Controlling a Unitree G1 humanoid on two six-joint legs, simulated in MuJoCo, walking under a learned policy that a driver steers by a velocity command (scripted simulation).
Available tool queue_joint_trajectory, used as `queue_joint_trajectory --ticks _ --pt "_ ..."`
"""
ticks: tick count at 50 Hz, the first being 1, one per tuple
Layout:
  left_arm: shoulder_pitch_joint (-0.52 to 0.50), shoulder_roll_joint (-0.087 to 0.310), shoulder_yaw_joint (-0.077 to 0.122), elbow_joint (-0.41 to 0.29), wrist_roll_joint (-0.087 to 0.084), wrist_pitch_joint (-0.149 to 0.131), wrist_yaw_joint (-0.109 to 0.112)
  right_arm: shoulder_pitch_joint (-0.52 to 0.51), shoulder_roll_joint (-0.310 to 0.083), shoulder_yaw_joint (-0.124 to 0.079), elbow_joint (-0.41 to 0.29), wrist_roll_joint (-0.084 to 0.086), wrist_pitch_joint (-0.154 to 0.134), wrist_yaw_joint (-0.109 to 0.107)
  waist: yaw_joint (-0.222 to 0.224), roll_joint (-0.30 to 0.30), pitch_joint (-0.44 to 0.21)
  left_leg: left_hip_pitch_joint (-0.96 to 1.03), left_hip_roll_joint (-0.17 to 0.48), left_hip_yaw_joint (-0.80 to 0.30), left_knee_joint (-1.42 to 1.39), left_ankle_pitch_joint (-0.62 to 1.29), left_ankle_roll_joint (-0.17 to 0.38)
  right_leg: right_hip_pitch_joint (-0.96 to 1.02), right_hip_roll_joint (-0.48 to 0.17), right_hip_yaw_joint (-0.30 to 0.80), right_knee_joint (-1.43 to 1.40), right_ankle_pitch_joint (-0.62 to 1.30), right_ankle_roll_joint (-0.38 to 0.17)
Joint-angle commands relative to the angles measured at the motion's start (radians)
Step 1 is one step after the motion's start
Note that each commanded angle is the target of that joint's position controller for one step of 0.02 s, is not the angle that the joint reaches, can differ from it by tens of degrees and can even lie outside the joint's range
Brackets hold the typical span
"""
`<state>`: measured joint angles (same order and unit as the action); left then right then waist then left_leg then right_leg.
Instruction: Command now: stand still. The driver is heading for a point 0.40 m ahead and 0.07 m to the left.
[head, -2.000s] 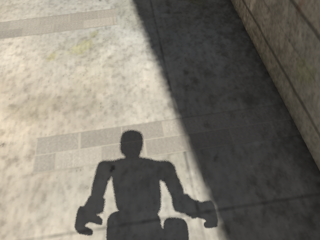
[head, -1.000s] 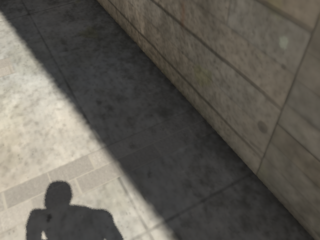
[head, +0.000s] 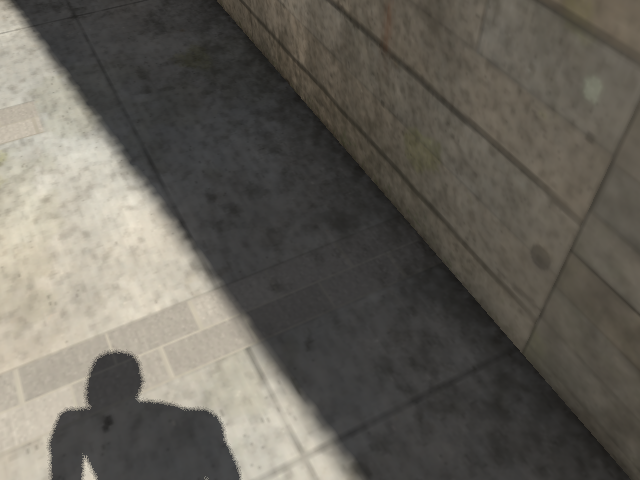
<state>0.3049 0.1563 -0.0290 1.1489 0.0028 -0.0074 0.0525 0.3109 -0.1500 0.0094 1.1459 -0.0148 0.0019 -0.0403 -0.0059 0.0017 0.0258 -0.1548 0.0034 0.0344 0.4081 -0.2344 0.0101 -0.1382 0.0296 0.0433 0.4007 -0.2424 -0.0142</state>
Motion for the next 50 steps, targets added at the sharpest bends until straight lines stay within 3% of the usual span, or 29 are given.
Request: queue_joint_trajectory --ticks 1,5,7,9,11,13,15,17,18,19,20,21,22,23,25,26,29,34,36,38,39,40,41,42,43,44,46,48,50 --pt "0.075 0.075 0.011 -0.003 0.000 -0.003 0.003 0.078 -0.075 -0.011 -0.004 0.000 -0.004 -0.003 0.000 0.002 0.054 -0.006 0.089 -0.089 -0.068 0.113 0.021 -0.062 -0.096 0.081 -0.067 0.146 -0.035" --pt "0.083 0.069 0.011 0.000 0.000 -0.003 0.003 0.085 -0.070 -0.011 -0.002 0.000 -0.004 -0.003 0.000 0.002 0.056 -0.008 0.088 -0.090 -0.068 0.113 0.022 -0.063 -0.097 0.080 -0.064 0.144 -0.033" --pt "0.097 0.075 0.016 0.001 0.003 0.000 0.003 0.096 -0.082 -0.018 -0.002 -0.002 -0.001 -0.001 0.000 0.007 0.042 -0.010 0.060 -0.082 -0.061 -0.095 0.034 -0.076 -0.066 0.065 -0.052 -0.052 -0.047" --pt "0.097 0.094 0.029 -0.015 0.011 0.009 -0.004 0.096 -0.107 -0.032 -0.019 -0.005 0.010 0.005 -0.002 0.021 0.095 -0.078 0.049 -0.112 -0.051 -0.419 0.073 -0.164 -0.034 0.061 -0.005 -0.369 -0.080" --pt "0.073 0.070 0.029 -0.044 0.018 0.006 -0.013 0.122 -0.103 -0.037 -0.027 -0.005 0.012 0.011 -0.018 0.040 0.177 -0.108 0.090 -0.199 -0.075 -0.551 0.112 -0.281 -0.028 0.074 0.050 -0.456 -0.096" --pt "0.028 0.031 0.024 -0.080 0.026 -0.014 -0.023 0.196 -0.129 -0.052 -0.013 -0.007 0.004 0.011 -0.048 0.109 0.159 -0.014 0.191 -0.359 -0.162 -0.573 0.169 -0.360 0.003 0.003 0.185 -0.303 -0.081" --pt "-0.027 0.049 0.029 -0.121 0.033 -0.037 -0.036 0.215 -0.166 -0.072 -0.009 -0.008 -0.004 0.013 -0.056 0.136 0.146 -0.013 0.296 -0.479 -0.259 -0.567 0.225 -0.359 -0.016 -0.071 0.294 -0.186 -0.068" --pt "0.015 0.044 0.033 -0.131 0.027 -0.054 -0.051 0.137 -0.169 -0.080 -0.034 -0.006 -0.018 0.024 0.001 0.130 0.143 -0.126 0.258 -0.404 -0.237 -0.510 0.200 -0.222 -0.025 -0.076 0.217 -0.191 -0.077" --pt "0.102 0.026 0.033 -0.107 0.020 -0.061 -0.054 0.075 -0.159 -0.081 -0.052 0.001 -0.021 0.026 0.055 0.120 0.149 -0.235 0.210 -0.330 -0.184 -0.479 0.173 -0.068 -0.008 -0.085 0.115 -0.179 -0.089" --pt "0.229 0.027 0.039 -0.063 0.016 -0.066 -0.050 0.002 -0.141 -0.080 -0.081 0.005 -0.027 0.028 0.111 0.069 0.141 -0.379 0.140 -0.240 -0.083 -0.431 0.137 0.131 0.002 -0.053 0.032 -0.153 -0.097" --pt "0.362 0.097 0.059 -0.035 0.022 -0.072 -0.037 -0.079 -0.089 -0.065 -0.130 0.008 -0.040 0.033 0.169 -0.110 0.121 -0.546 0.023 -0.090 0.166 -0.337 0.081 0.280 -0.164 0.219 -0.132 -0.312 -0.134" --pt "0.471 0.200 0.090 -0.005 0.015 -0.067 -0.035 -0.105 -0.060 -0.057 -0.178 -0.008 -0.052 0.040 0.184 -0.308 0.120 -0.686 -0.049 0.046 0.435 -0.303 0.056 0.337 -0.363 0.551 -0.277 -0.433 -0.210" --pt "0.423 0.172 0.086 -0.013 0.023 -0.062 -0.030 -0.126 -0.119 -0.070 -0.186 -0.038 -0.058 0.048 0.141 -0.182 0.167 -0.716 0.006 -0.008 0.582 -0.290 0.068 0.274 -0.394 0.569 -0.260 -0.353 -0.239" --pt "0.348 0.144 0.080 -0.042 0.026 -0.067 -0.030 -0.108 -0.098 -0.067 -0.178 -0.035 -0.068 0.059 0.095 -0.095 0.170 -0.705 0.037 -0.033 0.633 -0.215 0.070 0.236 -0.364 0.483 -0.252 -0.243 -0.231" --pt "0.244 0.122 0.076 -0.081 0.024 -0.083 -0.029 -0.118 -0.094 -0.068 -0.182 -0.024 -0.081 0.079 0.045 -0.042 0.129 -0.655 0.067 -0.038 0.630 -0.080 0.057 0.212 -0.311 0.348 -0.289 -0.099 -0.201" --pt "0.245 0.094 0.070 -0.083 0.019 -0.095 -0.029 -0.105 -0.091 -0.066 -0.181 -0.030 -0.075 0.085 0.026 -0.043 0.109 -0.641 0.067 -0.031 0.621 -0.048 0.049 0.226 -0.291 0.288 -0.285 0.026 -0.192" --pt "0.269 0.083 0.065 -0.072 0.010 -0.113 -0.030 -0.157 -0.072 -0.062 -0.210 -0.030 -0.056 0.088 0.011 -0.077 0.086 -0.626 0.037 0.026 0.560 0.024 0.033 0.233 -0.237 0.114 -0.245 0.404 -0.167" --pt "0.253 0.099 0.063 -0.085 0.014 -0.130 -0.032 -0.358 -0.053 -0.039 -0.305 -0.019 -0.038 0.088 0.025 -0.132 0.123 -0.431 -0.008 0.097 0.258 0.140 0.071 0.104 -0.215 -0.048 -0.274 0.530 -0.132" --pt "0.251 0.109 0.061 -0.080 0.009 -0.136 -0.031 -0.315 -0.077 -0.047 -0.296 -0.025 -0.041 0.075 -0.006 -0.122 0.092 -0.288 -0.054 0.128 0.214 0.150 0.109 0.109 -0.225 -0.078 -0.160 0.880 -0.114" --pt "0.227 0.143 0.066 -0.085 0.005 -0.131 -0.025 -0.092 -0.126 -0.069 -0.217 -0.029 -0.057 0.061 -0.099 -0.124 -0.032 -0.067 -0.102 0.111 0.174 0.167 0.143 0.131 -0.221 -0.080 0.110 1.069 -0.085" --pt "0.203 0.158 0.069 -0.090 -0.008 -0.125 -0.025 0.032 -0.148 -0.080 -0.169 -0.038 -0.068 0.055 -0.161 -0.117 -0.085 0.086 -0.082 0.088 0.074 0.266 0.155 0.079 -0.194 -0.095 0.292 0.962 -0.068" --pt "0.207 0.132 0.062 -0.106 -0.020 -0.123 -0.030 0.141 -0.213 -0.097 -0.136 -0.063 -0.076 0.050 -0.189 -0.063 -0.158 0.282 0.074 -0.046 0.082 0.373 0.183 -0.083 -0.137 -0.113 0.559 0.581 -0.054" --pt "0.378 -0.002 0.040 -0.111 -0.056 -0.109 -0.030 0.146 -0.298 -0.112 -0.146 -0.078 -0.082 0.054 -0.077 0.174 -0.327 0.551 0.444 -0.497 0.146 0.917 0.365 -0.368 0.025 -0.123 1.016 -0.392 -0.020" --pt "0.334 0.101 0.069 -0.102 -0.037 -0.093 -0.022 0.140 -0.291 -0.121 -0.147 -0.007 -0.070 0.058 -0.104 0.047 -0.387 0.462 0.411 -0.552 0.055 0.911 0.408 -0.366 0.024 0.004 1.112 -0.294 -0.026" --pt "0.233 0.091 0.066 -0.139 -0.024 -0.090 -0.023 -0.005 -0.235 -0.104 -0.174 0.007 -0.071 0.055 -0.056 0.050 -0.227 0.293 0.370 -0.414 -0.007 0.808 0.373 -0.398 -0.030 0.007 1.060 -0.192 -0.028" --pt "0.175 0.083 0.065 -0.149 -0.003 -0.088 -0.024 -0.079 -0.158 -0.082 -0.186 0.006 -0.075 0.056 -0.034 0.015 -0.109 0.137 0.326 -0.334 -0.058 0.785 0.329 -0.378 -0.058 -0.008 0.985 -0.148 -0.029" --pt "0.174 0.072 0.071 -0.143 0.029 -0.055 -0.034 -0.094 -0.096 -0.058 -0.174 0.006 -0.083 0.045 0.018 0.003 -0.045 -0.051 0.258 -0.206 -0.123 0.771 0.273 -0.253 -0.086 -0.009 0.859 -0.124 -0.021" --pt "0.193 0.021 0.065 -0.128 0.030 -0.020 -0.038 -0.084 -0.088 -0.043 -0.157 -0.003 -0.101 0.043 0.053 0.010 -0.050 -0.149 0.222 -0.124 -0.131 0.844 0.238 -0.125 -0.073 -0.024 0.726 -0.108 -0.015" --pt "0.175 0.011 0.064 -0.123 0.027 0.005 -0.032 -0.083 -0.112 -0.039 -0.148 -0.011 -0.111 0.044 0.071 0.047 -0.055 -0.174 0.195 -0.075 -0.129 0.847 0.214 -0.089 -0.060 -0.040 0.595 -0.091 -0.011"
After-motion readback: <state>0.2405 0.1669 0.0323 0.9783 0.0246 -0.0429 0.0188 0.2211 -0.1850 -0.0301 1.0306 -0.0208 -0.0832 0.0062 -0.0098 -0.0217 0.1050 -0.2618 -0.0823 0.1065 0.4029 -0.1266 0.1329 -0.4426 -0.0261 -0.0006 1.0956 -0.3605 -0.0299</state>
